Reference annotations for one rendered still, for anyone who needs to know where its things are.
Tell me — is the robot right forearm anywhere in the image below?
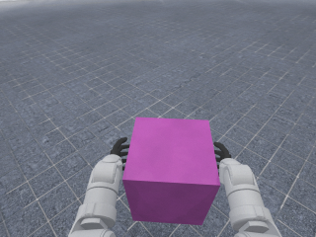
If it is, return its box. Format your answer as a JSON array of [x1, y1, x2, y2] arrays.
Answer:
[[219, 158, 282, 237]]

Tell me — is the carton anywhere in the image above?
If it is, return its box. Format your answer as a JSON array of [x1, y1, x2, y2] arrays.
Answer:
[[122, 117, 221, 225]]

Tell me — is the robot left forearm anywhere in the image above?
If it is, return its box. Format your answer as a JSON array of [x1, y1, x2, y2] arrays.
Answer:
[[68, 154, 122, 237]]

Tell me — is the robot left hand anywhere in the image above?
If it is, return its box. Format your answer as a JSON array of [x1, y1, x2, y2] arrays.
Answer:
[[110, 137, 130, 170]]

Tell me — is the robot right hand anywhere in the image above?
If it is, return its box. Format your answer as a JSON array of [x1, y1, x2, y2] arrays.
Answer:
[[213, 142, 232, 177]]

